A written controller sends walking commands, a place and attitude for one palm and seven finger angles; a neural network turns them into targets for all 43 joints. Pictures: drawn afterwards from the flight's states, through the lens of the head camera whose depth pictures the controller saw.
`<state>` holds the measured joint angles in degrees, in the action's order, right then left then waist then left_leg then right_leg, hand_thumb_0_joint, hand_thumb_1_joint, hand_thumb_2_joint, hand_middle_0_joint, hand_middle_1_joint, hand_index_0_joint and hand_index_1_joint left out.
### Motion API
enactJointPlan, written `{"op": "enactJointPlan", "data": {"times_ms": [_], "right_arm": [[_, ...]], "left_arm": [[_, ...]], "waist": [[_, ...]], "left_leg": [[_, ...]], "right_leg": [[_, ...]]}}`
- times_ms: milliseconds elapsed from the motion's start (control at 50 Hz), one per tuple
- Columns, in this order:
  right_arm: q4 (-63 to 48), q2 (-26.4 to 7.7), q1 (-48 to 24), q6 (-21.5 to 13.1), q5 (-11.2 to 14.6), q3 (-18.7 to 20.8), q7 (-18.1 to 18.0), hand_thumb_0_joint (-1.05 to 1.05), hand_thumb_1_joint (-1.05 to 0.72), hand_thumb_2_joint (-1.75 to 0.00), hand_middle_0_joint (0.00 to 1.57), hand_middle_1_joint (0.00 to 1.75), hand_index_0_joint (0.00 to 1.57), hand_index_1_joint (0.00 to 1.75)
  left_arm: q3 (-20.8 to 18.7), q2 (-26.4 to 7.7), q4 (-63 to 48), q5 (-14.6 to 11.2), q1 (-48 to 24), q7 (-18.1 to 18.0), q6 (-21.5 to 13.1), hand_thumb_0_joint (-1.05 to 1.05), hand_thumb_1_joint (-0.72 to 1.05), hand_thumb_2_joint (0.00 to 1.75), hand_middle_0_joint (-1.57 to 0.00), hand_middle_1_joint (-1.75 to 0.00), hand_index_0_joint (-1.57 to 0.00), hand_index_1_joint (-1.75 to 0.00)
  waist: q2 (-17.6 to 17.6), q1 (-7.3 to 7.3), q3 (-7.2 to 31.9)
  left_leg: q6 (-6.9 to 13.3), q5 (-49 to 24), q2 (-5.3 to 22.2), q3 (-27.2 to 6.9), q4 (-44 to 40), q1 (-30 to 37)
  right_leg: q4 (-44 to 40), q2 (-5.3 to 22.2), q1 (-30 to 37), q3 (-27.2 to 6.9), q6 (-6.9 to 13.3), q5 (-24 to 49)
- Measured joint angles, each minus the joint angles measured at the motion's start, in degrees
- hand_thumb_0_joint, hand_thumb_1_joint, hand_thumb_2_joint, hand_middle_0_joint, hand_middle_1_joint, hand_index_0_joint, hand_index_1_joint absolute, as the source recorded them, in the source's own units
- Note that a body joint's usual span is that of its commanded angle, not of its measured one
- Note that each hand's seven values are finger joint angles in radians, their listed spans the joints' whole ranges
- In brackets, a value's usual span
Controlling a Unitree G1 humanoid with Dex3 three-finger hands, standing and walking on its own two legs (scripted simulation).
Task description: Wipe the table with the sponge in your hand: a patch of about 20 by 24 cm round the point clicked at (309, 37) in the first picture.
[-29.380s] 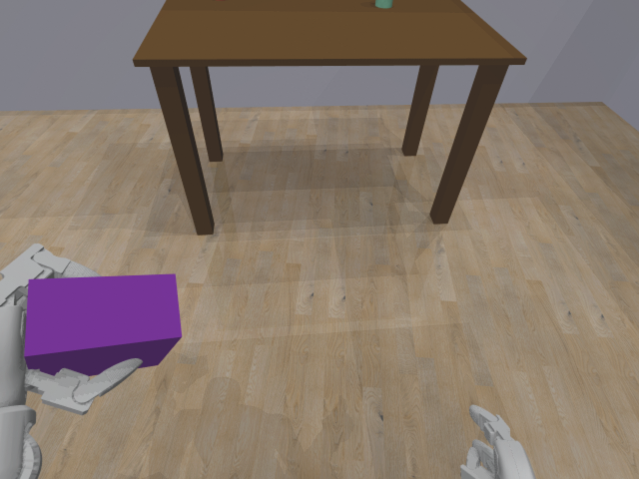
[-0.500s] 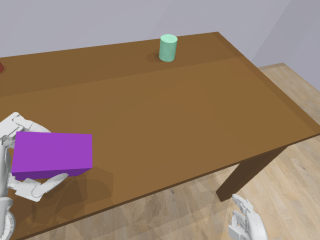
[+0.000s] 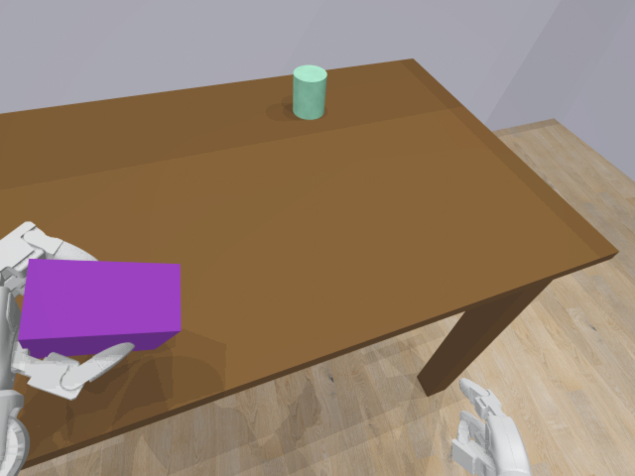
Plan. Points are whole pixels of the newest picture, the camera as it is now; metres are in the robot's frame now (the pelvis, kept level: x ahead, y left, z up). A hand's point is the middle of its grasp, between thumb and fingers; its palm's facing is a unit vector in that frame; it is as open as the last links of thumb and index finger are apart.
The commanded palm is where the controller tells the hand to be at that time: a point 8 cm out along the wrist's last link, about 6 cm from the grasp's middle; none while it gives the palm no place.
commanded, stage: shuffle to correct the standing spot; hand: left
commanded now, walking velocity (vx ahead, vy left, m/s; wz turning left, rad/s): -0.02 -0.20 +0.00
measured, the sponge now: (124, 311) +0.24 +0.21 +0.14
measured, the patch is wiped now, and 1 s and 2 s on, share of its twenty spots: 0.00 0.00 0.00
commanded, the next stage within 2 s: none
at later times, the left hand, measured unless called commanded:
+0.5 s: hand (128, 313) +0.22 +0.20 +0.15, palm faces +0.32 -0.86 -0.40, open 10.3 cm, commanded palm +0.17 +0.24 +0.17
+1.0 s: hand (116, 310) +0.23 +0.21 +0.15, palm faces +0.33 -0.85 -0.42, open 10.3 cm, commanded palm +0.17 +0.25 +0.17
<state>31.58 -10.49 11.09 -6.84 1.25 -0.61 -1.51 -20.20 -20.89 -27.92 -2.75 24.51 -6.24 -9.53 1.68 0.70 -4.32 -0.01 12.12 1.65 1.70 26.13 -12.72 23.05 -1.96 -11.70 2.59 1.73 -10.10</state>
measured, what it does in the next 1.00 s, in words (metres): stands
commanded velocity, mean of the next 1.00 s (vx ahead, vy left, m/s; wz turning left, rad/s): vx -0.04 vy -0.20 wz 0.00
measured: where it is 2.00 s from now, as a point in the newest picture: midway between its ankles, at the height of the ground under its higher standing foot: outside the picture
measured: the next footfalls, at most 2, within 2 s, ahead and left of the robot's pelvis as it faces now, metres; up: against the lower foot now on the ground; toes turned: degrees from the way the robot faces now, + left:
none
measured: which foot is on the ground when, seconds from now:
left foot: down 0.00-1.00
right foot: down 0.00-1.00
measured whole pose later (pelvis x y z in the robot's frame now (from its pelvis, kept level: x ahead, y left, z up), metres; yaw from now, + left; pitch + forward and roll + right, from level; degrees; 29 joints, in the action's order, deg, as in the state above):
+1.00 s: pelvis +0.01 -0.03 -0.01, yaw +0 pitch +0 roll -1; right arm 31.3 -10.6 10.5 -5.1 1.5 0.0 -2.1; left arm -21.7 -23.8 -32.0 -4.8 27.5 -5.7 -7.0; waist 1.2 0.1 -4.9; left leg -2.9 14.4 4.8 0.0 30.0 -15.3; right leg 25.9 -5.0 -13.7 4.2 4.7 -12.2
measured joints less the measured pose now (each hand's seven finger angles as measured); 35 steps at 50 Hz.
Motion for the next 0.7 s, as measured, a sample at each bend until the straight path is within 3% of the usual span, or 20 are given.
{"op": "enactJointPlan", "data": {"times_ms": [360, 480, 700], "right_arm": [[0.3, -1.7, 0.1, 1.1, 0.3, 1.7, -0.9, 0.01, -0.9, -0.9, 0.2, 0.3, 0.2, 0.3], [0.7, -1.9, 0.7, 1.5, 0.4, 1.9, -1.0, 0.01, -0.9, -0.9, 0.2, 0.3, 0.2, 0.3], [0.4, -1.0, 0.4, 1.6, 0.3, 1.2, -0.9, 0.01, -0.9, -0.9, 0.2, 0.3, 0.2, 0.3]], "left_arm": [[-0.8, -1.7, -3.2, -2.2, 3.1, 0.5, 1.9, -0.01, -0.52, 1.04, -0.69, -1.34, -0.72, -1.32], [-1.0, -1.9, -3.4, -2.4, 3.8, 0.3, 2.1, -0.01, -0.52, 1.04, -0.69, -1.34, -0.72, -1.32], [-1.4, -2.3, -3.0, -2.1, 3.4, 0.4, 2.3, -0.01, -0.52, 1.04, -0.69, -1.34, -0.72, -1.32]], "waist": [[-1.0, -1.01, 0.3], [-0.9, -1.42, 0.6], [-0.9, -0.82, 0.0]], "left_leg": [[-2.7, 2.4, 3.3, -1.4, 4.3, -2.7], [-2.6, 2.8, 3.4, -1.7, 4.8, -2.8], [-3.0, 2.4, 3.6, -1.7, 4.2, -2.9]], "right_leg": [[3.7, -3.2, -2.5, 1.4, 3.4, -2.3], [4.2, -3.4, -2.6, 1.6, 3.6, -2.7], [3.2, -3.5, -2.4, 1.6, 3.3, -2.1]]}}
